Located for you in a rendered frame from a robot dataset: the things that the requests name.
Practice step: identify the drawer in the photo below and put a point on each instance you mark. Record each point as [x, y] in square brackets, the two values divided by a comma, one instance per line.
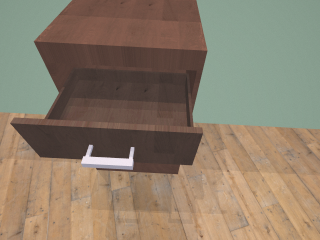
[114, 110]

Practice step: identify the cabinet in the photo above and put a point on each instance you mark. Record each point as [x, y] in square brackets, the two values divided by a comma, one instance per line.
[134, 35]

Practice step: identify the handle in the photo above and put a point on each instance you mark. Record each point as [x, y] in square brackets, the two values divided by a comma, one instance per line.
[107, 162]

